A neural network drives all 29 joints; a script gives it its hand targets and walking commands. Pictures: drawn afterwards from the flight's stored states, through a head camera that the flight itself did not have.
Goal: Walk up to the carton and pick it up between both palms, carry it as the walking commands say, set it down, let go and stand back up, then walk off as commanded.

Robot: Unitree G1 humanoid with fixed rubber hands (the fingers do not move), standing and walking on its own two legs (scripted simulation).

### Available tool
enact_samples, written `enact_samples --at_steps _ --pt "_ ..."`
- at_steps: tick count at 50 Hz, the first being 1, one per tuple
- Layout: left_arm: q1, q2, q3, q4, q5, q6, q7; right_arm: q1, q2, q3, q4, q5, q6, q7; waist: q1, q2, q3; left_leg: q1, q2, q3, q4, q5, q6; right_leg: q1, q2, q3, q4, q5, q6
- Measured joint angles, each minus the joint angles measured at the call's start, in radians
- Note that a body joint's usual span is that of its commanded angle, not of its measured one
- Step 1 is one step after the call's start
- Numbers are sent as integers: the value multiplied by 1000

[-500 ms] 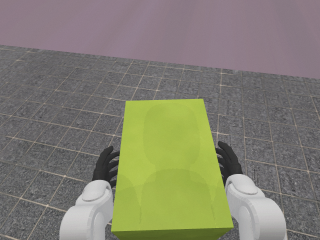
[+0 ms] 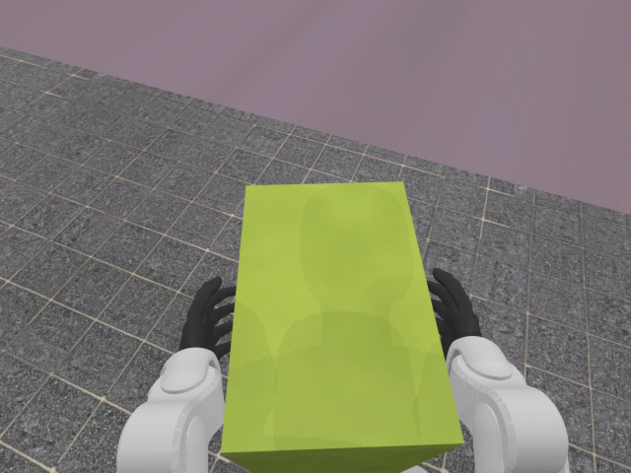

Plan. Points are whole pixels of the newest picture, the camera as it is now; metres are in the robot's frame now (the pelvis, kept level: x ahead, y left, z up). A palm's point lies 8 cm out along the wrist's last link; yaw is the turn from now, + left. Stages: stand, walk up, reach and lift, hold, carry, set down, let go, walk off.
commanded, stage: carry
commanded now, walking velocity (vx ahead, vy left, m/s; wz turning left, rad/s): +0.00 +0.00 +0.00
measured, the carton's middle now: (327, 344) +0.29 +0.00 +0.01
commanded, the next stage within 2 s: none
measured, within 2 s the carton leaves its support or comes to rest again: neither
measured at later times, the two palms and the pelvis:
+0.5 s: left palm (229, 207) +0.45 +0.13 +0.08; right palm (423, 195) +0.47 -0.13 +0.08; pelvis +0.21 -0.02 -0.01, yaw +4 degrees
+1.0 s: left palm (218, 180) +0.51 +0.16 +0.07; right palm (400, 172) +0.52 -0.11 +0.07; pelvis +0.26 +0.01 +0.00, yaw +4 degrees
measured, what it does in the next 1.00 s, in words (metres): walks ahead: right foot, then left foot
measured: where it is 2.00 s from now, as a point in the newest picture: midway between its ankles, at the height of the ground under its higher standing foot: outside the picture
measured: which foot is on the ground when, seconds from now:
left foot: down 0.00-0.10, up 0.12-0.30, down 0.32-1.00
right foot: up 0.00-0.06, down 0.08-1.00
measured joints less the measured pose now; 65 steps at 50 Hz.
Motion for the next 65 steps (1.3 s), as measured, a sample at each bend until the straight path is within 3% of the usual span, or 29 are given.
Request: enact_samples --at_steps 3,4,5,7,9,13,17,18,22,28,41,51,57,65 --pt "-8 0 -5 -19 -6 15 2 14 0 2 -31 -6 6 0 10 -7 -5 23 0 24 105 -86 -26 98 30 -78 -192 163 -15" --pt "-14 0 -10 -14 -6 20 2 18 0 -4 -39 -7 11 0 10 -12 -9 3 1 48 205 -125 -39 147 27 -102 -227 183 -55" --pt "-23 1 -17 3 -2 16 2 8 -1 -16 -36 -6 18 1 17 10 -10 -41 22 63 337 -139 -52 166 38 -118 -215 121 -103" --pt "-47 1 -10 34 -1 15 1 -22 -1 -31 -13 -7 30 2 22 37 -1 -152 29 37 571 -188 -75 182 52 -133 -185 35 -142" --pt "-55 1 1 53 -4 21 -2 -31 -1 -30 5 -13 40 1 21 39 7 -224 32 33 622 -205 -83 215 52 -137 -198 16 -123" --pt "-44 1 9 55 -8 24 -6 -25 0 -18 12 -18 45 -3 16 31 10 -296 59 58 445 -180 -91 265 50 -139 -212 -26 -133" --pt "-30 1 16 52 -8 21 -10 -25 0 -8 20 -19 46 -6 11 30 -5 -295 88 93 288 57 -84 293 52 -129 -149 -102 -121" --pt "-24 1 18 55 -8 22 -11 -22 0 -4 29 -19 45 -6 10 22 -17 -279 89 104 289 65 -80 299 49 -120 -129 -125 -117" --pt "-32 1 26 83 0 44 -16 -27 0 -5 65 -21 56 -7 0 -5 -74 -242 78 122 304 -39 -71 315 34 -103 -88 -189 -100" --pt "-69 1 37 134 8 50 -24 -51 0 -20 107 -26 58 -6 -7 -10 -109 -234 81 143 354 -87 -77 325 25 -90 -45 -238 -78" --pt "-82 1 40 184 16 8 -30 -54 1 -30 152 -28 11 -3 -5 -6 -96 -212 79 182 359 -56 -78 339 13 -61 -29 -199 -50" --pt "-89 1 38 224 25 -26 -48 -53 0 -36 186 -36 -27 5 -9 -2 -101 -199 77 201 341 -30 -76 351 8 -52 -45 -168 -45" --pt "-112 0 46 308 42 -74 -59 -72 1 -51 265 -52 -73 17 -9 -3 -107 -195 74 206 330 -32 -81 348 5 -47 -45 -164 -47" --pt "-113 0 52 323 45 -111 -62 -77 2 -49 286 -55 -112 20 -5 6 -99 -220 84 212 367 -42 -65 362 11 -52 -84 -173 -44"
